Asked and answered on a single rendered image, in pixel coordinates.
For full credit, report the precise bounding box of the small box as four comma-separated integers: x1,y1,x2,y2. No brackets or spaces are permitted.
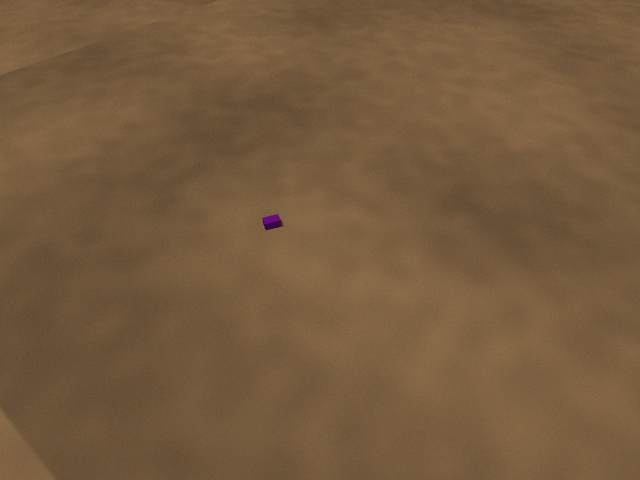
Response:
263,214,281,230

